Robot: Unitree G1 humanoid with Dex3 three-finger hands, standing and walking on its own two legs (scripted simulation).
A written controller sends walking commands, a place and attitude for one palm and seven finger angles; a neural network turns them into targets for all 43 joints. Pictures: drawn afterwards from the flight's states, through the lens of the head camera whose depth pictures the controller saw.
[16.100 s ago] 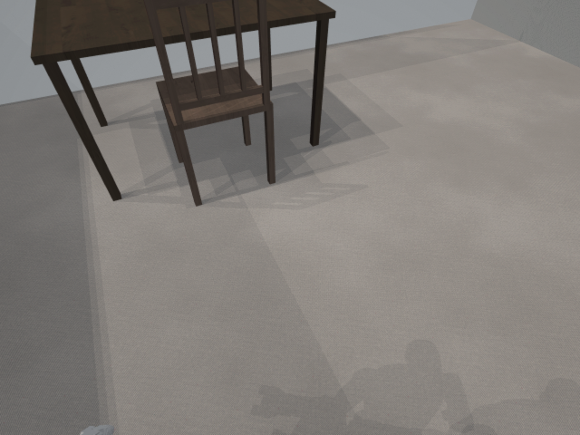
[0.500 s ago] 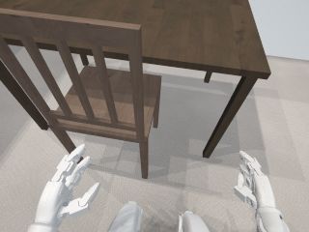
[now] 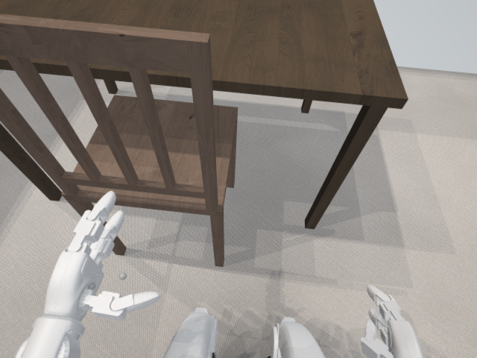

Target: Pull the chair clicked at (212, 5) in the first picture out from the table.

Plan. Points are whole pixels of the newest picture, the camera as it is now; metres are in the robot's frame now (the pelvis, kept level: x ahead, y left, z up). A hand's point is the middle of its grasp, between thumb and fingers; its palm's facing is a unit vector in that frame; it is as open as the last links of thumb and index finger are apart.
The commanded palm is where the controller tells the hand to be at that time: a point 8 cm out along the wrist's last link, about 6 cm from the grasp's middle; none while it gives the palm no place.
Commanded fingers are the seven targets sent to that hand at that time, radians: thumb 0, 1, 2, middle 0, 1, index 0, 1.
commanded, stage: raise the hand toward the chair's back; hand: left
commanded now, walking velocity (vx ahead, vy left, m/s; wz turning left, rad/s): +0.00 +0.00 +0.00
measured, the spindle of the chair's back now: (111, 134) +0.49 +0.28 +0.04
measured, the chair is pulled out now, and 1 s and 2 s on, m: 0.00 0.00 0.00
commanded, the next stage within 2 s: aim the fingers beside a spindle in 1.10 s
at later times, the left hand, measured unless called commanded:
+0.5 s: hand (119, 249) +0.26 +0.19 +0.07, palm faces -0.01 -1.00 -0.06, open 16.9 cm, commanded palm +0.24 +0.24 +0.08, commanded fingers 0.00 -0.50 0.30 -0.06 -0.08 -0.06 -0.08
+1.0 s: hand (119, 248) +0.26 +0.19 +0.07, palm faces -0.02 -1.00 -0.04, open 17.0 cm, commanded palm +0.24 +0.24 +0.08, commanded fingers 0.00 -0.50 0.30 -0.06 -0.08 -0.06 -0.08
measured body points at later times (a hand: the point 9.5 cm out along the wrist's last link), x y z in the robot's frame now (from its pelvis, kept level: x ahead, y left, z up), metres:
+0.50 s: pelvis +0.02 -0.02 +0.01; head +0.10 -0.01 +0.45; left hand +0.25 +0.24 +0.07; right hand +0.23 -0.23 -0.06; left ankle +0.05 +0.11 -0.63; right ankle +0.04 -0.12 -0.63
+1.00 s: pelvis +0.02 -0.02 +0.01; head +0.09 -0.01 +0.46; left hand +0.25 +0.24 +0.07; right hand +0.21 -0.26 -0.06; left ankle +0.05 +0.11 -0.63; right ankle +0.04 -0.12 -0.63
